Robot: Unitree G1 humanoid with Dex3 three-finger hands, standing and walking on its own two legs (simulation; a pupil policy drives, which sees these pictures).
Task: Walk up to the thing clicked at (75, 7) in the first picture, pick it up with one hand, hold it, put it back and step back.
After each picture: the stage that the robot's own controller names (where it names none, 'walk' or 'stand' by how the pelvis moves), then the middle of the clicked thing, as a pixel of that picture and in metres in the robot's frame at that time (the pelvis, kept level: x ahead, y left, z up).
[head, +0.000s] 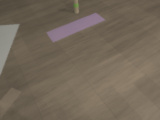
stand; (75, 4) +2.13 +0.15 -0.66
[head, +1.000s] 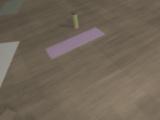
walk; (75, 20) +1.99 +0.30 -0.65
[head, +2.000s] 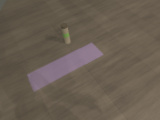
walk; (65, 33) +1.40 +0.34 -0.65
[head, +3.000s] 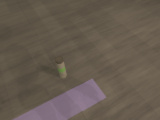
walk; (61, 67) +0.93 +0.31 -0.65
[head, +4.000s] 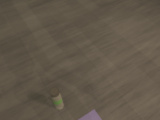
walk; (57, 99) +0.60 +0.27 -0.62
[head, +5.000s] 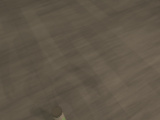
stand; (59, 118) +0.48 +0.26 -0.63
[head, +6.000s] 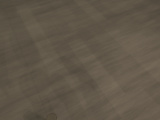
stand; out of the picture +0.42 +0.26 -0.65
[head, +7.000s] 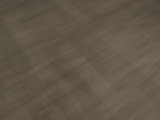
stand; out of the picture +0.39 +0.31 -0.65
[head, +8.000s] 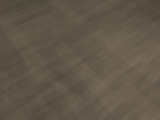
stand; out of the picture +0.40 +0.32 -0.66
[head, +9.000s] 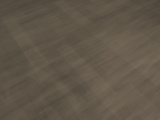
stand; out of the picture +0.41 +0.30 -0.66
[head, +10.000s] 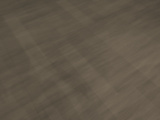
stand; out of the picture +0.40 +0.29 -0.66
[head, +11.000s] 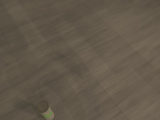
go down; (46, 111) +0.43 +0.29 -0.63
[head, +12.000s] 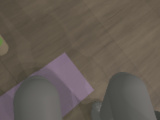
go down; out of the picture +0.47 +0.36 -0.23
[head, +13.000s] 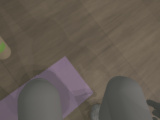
close in; out of the picture +0.46 +0.36 -0.25
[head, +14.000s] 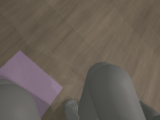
close in; out of the picture +0.42 +0.41 -0.16
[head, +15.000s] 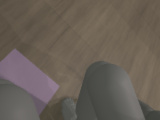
lift; out of the picture +0.40 +0.40 -0.15
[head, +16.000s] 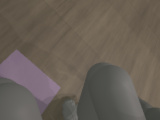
lift; out of the picture +0.37 +0.39 -0.15
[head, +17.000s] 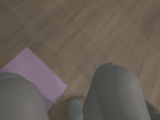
lift; out of the picture +0.31 +0.43 -0.15
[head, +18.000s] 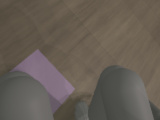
lift; out of the picture +0.31 +0.44 -0.14
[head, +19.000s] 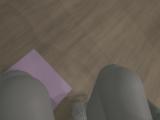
lift; out of the picture +0.30 +0.45 -0.14
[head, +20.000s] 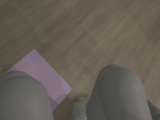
lift; out of the picture +0.31 +0.43 -0.15
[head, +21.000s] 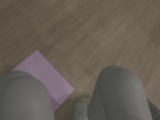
lift; out of the picture +0.31 +0.43 -0.14
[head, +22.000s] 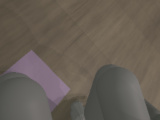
lift; out of the picture +0.32 +0.43 -0.15
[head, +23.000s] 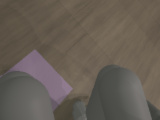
lift; out of the picture +0.32 +0.43 -0.15
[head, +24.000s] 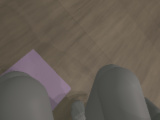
lift; out of the picture +0.32 +0.43 -0.15
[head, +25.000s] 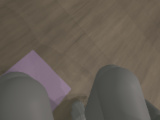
lift; out of the picture +0.32 +0.43 -0.15
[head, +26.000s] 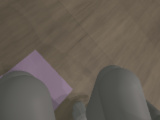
lift; out of the picture +0.32 +0.43 -0.15
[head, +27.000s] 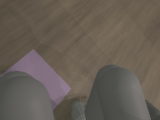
lift; out of the picture +0.32 +0.44 -0.15
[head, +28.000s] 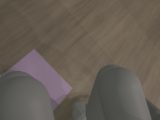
lift; out of the picture +0.32 +0.44 -0.15
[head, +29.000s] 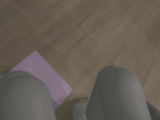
lift; out of the picture +0.31 +0.43 -0.15
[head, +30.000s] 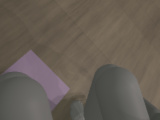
lift; out of the picture +0.31 +0.45 -0.15
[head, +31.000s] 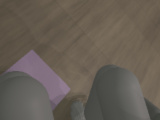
lift; out of the picture +0.31 +0.45 -0.15
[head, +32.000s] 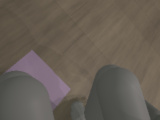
lift; out of the picture +0.32 +0.45 -0.15
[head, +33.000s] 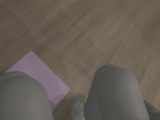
lift; out of the picture +0.31 +0.46 -0.15
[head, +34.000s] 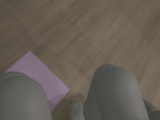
lift; out of the picture +0.31 +0.46 -0.15
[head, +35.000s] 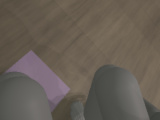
lift; out of the picture +0.31 +0.46 -0.15
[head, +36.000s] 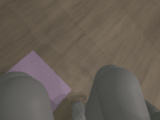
lift; out of the picture +0.31 +0.45 -0.15
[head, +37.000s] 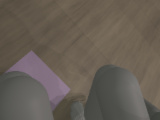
lift; out of the picture +0.31 +0.45 -0.15
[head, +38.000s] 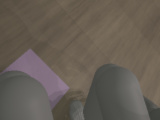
lift; out of the picture +0.31 +0.47 -0.15
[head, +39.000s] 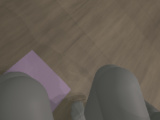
lift; out of the picture +0.31 +0.46 -0.15
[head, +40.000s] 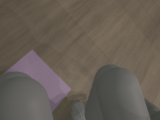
lift; out of the picture +0.31 +0.46 -0.15
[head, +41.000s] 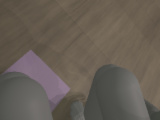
lift; out of the picture +0.31 +0.46 -0.15
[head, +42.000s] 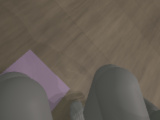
lift; out of the picture +0.31 +0.46 -0.15
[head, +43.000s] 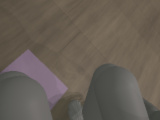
lift; out of the picture +0.31 +0.47 -0.15
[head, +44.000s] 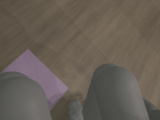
lift; out of the picture +0.31 +0.47 -0.14
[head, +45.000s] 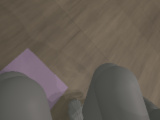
lift; out of the picture +0.31 +0.47 -0.15
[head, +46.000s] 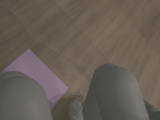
lift; out of the picture +0.31 +0.47 -0.15
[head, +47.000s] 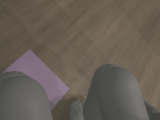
lift; out of the picture +0.31 +0.46 -0.15
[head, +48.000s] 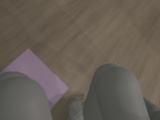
lift; out of the picture +0.32 +0.47 -0.15
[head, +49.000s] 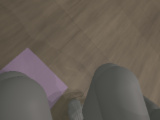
lift; out of the picture +0.31 +0.48 -0.15
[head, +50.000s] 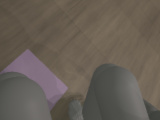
lift; out of the picture +0.32 +0.47 -0.15
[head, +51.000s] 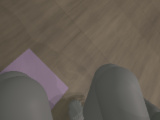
lift; out of the picture +0.32 +0.47 -0.14
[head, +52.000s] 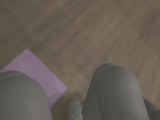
lift; out of the picture +0.31 +0.48 -0.15
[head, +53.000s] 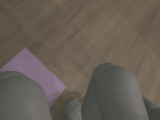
lift; out of the picture +0.31 +0.48 -0.15
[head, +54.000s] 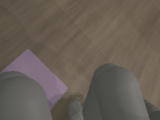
lift; out of the picture +0.32 +0.47 -0.14
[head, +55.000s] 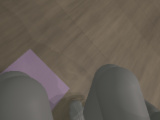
lift; out of the picture +0.31 +0.47 -0.14
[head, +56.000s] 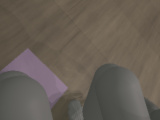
lift; out of the picture +0.31 +0.48 -0.14
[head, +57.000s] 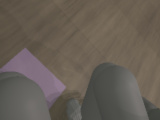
lift; out of the picture +0.32 +0.48 -0.15
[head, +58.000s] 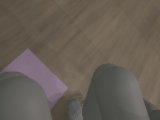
lift; out of the picture +0.32 +0.47 -0.15
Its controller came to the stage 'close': yes
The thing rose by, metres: 0.03
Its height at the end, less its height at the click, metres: +0.00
